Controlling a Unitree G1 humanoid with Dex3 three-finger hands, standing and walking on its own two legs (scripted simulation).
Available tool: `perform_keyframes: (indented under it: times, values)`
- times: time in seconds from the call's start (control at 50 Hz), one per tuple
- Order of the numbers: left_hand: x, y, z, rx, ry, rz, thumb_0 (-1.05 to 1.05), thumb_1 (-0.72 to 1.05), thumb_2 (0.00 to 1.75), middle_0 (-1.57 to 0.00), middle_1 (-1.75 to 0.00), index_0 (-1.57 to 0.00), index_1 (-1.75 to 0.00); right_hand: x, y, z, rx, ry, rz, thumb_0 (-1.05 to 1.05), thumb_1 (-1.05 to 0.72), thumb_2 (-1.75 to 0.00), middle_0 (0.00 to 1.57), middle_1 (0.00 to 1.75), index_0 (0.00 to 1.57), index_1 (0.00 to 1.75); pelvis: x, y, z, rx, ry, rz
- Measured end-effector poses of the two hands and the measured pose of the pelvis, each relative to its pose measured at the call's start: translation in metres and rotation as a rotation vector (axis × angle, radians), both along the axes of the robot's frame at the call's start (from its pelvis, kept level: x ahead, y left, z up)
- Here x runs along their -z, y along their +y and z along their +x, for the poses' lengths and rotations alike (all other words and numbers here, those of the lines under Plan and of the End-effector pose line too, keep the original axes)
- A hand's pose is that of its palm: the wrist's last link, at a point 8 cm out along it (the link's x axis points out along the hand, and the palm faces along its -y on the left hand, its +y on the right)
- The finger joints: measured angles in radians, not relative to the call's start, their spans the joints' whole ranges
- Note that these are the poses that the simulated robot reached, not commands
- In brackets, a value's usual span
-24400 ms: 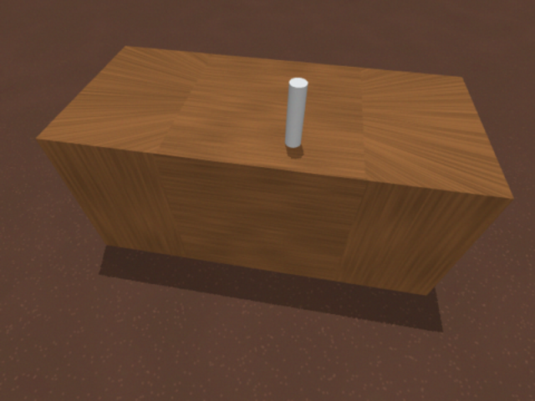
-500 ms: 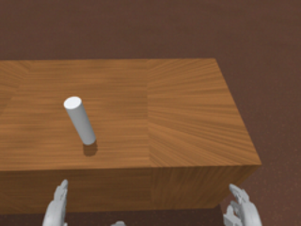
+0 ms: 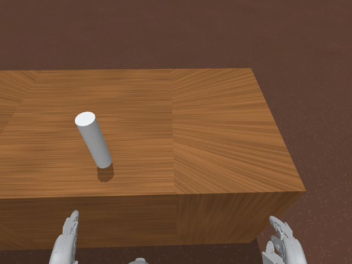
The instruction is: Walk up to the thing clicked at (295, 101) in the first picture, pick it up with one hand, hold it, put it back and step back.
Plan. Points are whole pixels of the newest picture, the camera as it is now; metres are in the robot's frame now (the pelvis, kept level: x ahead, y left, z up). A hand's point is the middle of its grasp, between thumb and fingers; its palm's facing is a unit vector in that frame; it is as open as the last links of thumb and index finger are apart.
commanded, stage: home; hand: left
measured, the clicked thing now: (95, 142) +0.44 +0.23 -0.02
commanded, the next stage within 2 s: stand in 1.04 s
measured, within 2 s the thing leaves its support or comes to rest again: neither
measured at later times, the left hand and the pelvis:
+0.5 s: hand (94, 252) +0.17 +0.18 -0.05, palm faces +0.11 -0.95 -0.28, open 17.7 cm; pelvis +0.00 +0.00 +0.00, yaw +0 degrees
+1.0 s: hand out of the picture +0.10 +0.26 -0.12, palm faces -0.02 -0.93 -0.37, open 17.6 cm; pelvis +0.01 +0.01 +0.02, yaw +0 degrees
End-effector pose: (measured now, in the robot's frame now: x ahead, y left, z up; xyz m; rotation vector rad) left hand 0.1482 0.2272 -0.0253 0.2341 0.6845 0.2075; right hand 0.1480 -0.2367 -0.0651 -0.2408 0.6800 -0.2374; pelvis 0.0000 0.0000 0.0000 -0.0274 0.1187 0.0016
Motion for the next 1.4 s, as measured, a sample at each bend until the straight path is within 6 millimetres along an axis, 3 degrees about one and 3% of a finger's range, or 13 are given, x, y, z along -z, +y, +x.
perform_keyframes:
  times: [0.7,0.76,0.88,1.04,1.24,1.4]
  values:
    - [0.0,0.0,0.005,0.001,0.014,0.002,-0.01,-0.58,0.03,-0.06,-0.05,-0.05,-0.05,0.0,0.0,0.007,0.006,-0.009,-0.011,0.02,-0.9,-0.9,0.2,0.3,0.2,0.3,0.001,0.0,0.006,0.0,0.01,-0.001]
    - [0.014,0.008,0.005,0.087,0.03,0.052,-0.01,-0.58,0.03,-0.06,-0.05,-0.05,-0.05,0.01,-0.004,0.003,-0.096,0.102,-0.05,0.01,-0.9,-0.9,0.2,0.3,0.2,0.3,-0.002,0.0,0.003,-0.006,-0.04,0.013]
    - [0.045,0.045,-0.019,0.092,0.193,0.07,-0.01,-0.56,0.04,-0.06,-0.05,-0.05,-0.05,0.018,-0.029,-0.019,-0.108,0.293,-0.048,0.01,-0.9,-0.9,0.2,0.3,0.2,0.3,-0.009,0.003,0.005,-0.009,-0.09,0.027]
    - [0.058,0.081,-0.065,0.001,0.389,0.071,-0.01,-0.57,0.03,-0.06,-0.05,-0.05,-0.05,0.01,-0.047,-0.055,-0.027,0.427,-0.07,0.01,-0.9,-0.9,0.2,0.3,0.2,0.3,-0.022,0.013,0.008,-0.004,-0.129,0.013]
    - [0.054,0.085,-0.108,-0.054,0.537,0.042,0.0,-0.54,0.07,-0.09,-0.09,-0.08,-0.09,0.007,-0.031,-0.076,-0.009,0.518,-0.021,0.01,-0.9,-0.9,0.2,0.3,0.2,0.3,-0.042,0.017,0.005,-0.006,-0.166,0.013]
    - [0.047,0.083,-0.12,-0.066,0.587,0.037,0.0,-0.16,0.45,-0.17,-0.24,-0.17,-0.24,0.006,-0.026,-0.079,-0.007,0.534,0.014,0.01,-0.9,-0.9,0.2,0.3,0.2,0.3,-0.052,0.016,0.002,-0.008,-0.178,0.02]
